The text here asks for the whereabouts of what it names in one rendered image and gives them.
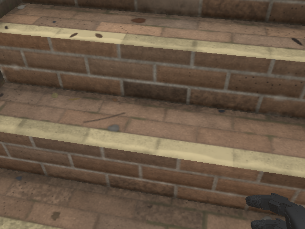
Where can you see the robot right hand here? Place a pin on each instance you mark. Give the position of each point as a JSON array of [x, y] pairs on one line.
[[294, 214]]

